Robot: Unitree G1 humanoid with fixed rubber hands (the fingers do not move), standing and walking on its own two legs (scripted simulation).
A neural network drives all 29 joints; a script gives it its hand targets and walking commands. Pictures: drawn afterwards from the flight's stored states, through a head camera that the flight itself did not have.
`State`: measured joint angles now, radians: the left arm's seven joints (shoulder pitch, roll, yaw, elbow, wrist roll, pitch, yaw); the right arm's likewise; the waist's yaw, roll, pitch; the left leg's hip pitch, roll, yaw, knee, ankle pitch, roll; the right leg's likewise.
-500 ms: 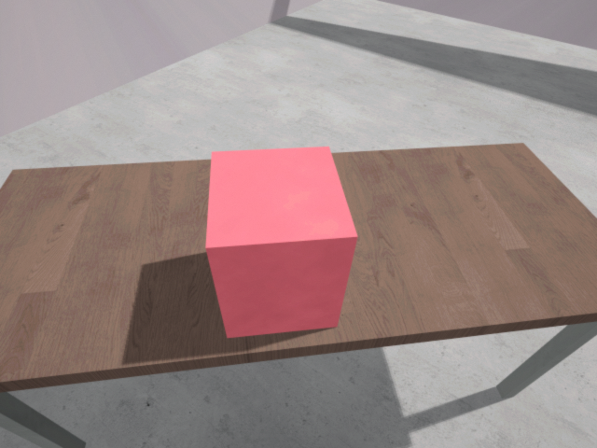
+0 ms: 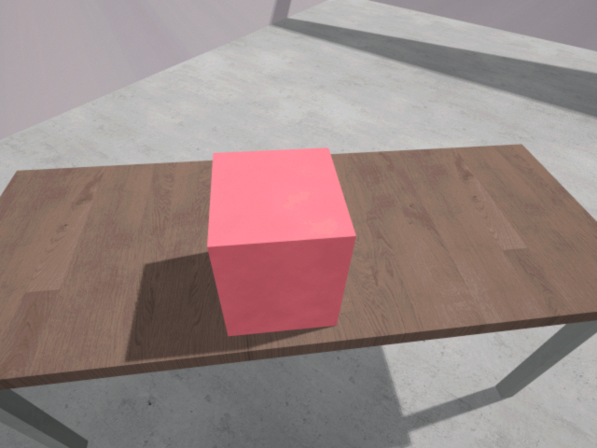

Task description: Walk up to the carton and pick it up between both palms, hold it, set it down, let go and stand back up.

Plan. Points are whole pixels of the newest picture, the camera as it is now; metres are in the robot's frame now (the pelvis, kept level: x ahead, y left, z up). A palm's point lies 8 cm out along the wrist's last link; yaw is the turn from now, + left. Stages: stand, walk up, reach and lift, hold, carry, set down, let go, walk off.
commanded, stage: stand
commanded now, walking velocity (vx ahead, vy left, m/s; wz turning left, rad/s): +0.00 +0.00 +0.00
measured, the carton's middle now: (277, 243) +0.48 +0.03 -0.02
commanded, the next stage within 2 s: walk up in 0.92 s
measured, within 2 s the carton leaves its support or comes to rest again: neither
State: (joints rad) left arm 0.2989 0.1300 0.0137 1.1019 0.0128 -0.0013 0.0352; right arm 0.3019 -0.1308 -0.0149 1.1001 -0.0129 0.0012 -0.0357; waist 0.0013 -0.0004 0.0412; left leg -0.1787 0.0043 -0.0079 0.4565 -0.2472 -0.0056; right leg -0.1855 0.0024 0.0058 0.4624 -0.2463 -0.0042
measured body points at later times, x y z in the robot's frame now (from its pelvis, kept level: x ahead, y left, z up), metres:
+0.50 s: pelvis -0.01 +0.00 +0.00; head +0.00 +0.00 +0.45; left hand -0.03 +0.20 -0.16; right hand -0.03 -0.21 -0.16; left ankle +0.00 +0.12 -0.74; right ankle +0.00 -0.12 -0.74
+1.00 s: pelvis +0.00 +0.00 +0.00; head +0.00 +0.00 +0.45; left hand -0.03 +0.20 -0.16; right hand -0.04 -0.20 -0.16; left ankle +0.00 +0.12 -0.74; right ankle +0.00 -0.12 -0.74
